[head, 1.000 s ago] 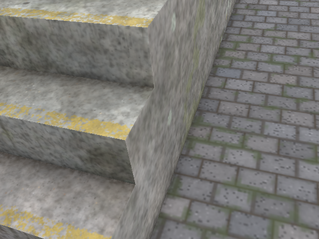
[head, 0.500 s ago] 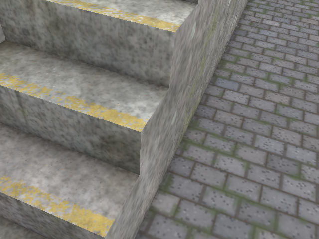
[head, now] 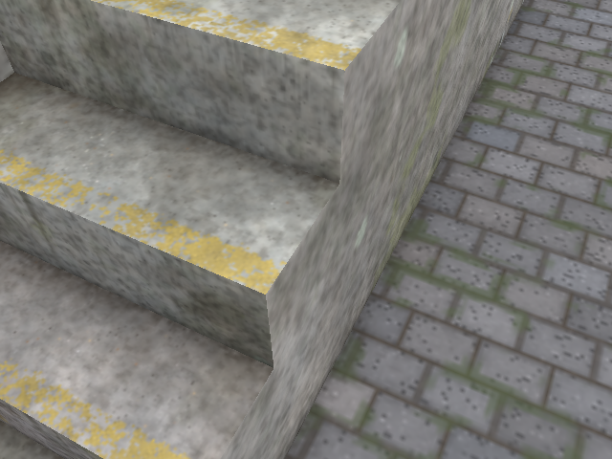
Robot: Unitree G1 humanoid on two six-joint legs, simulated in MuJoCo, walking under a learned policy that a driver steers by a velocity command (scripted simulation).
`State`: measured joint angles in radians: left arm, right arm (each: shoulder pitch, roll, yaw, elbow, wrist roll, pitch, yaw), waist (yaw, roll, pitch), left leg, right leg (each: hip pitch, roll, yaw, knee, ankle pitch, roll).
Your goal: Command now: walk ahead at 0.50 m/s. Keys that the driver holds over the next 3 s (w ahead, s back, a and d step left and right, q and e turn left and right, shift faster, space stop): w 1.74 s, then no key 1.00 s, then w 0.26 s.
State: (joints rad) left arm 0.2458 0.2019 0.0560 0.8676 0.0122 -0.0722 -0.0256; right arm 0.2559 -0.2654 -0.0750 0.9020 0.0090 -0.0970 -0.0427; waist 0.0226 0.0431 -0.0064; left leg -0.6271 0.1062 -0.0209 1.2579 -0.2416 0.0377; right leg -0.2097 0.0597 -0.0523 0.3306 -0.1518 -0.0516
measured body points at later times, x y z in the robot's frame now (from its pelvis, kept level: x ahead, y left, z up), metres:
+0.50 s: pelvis +0.12 +0.01 +0.01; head +0.13 +0.04 +0.45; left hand +0.28 +0.24 -0.13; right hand +0.10 -0.24 -0.13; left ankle +0.13 +0.10 -0.74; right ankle +0.19 -0.17 -0.68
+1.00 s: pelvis +0.19 -0.05 +0.00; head +0.20 -0.04 +0.44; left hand +0.31 +0.19 -0.14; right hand +0.29 -0.30 -0.14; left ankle +0.14 +0.08 -0.74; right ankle +0.20 -0.16 -0.74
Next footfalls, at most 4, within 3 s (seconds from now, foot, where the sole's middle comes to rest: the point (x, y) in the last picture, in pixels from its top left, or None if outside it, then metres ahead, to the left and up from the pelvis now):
0.22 left None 0.18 0.08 -0.78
0.66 right None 0.24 -0.17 -0.78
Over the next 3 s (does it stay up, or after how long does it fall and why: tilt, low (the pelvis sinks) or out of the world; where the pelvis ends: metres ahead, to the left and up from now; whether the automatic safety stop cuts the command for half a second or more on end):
stays up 0.19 -0.04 0.00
